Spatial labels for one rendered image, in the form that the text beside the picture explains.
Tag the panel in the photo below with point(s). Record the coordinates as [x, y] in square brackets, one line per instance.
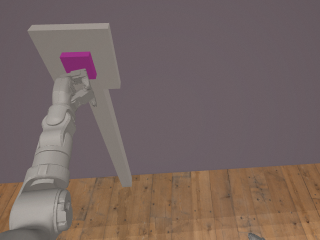
[51, 40]

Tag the robot left hand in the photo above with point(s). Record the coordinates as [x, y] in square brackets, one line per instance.
[64, 91]

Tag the left robot forearm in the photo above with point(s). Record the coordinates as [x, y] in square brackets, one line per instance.
[50, 167]

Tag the robot left upper arm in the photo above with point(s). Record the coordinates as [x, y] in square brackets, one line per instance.
[40, 215]

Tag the button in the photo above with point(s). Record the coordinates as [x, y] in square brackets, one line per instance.
[79, 60]

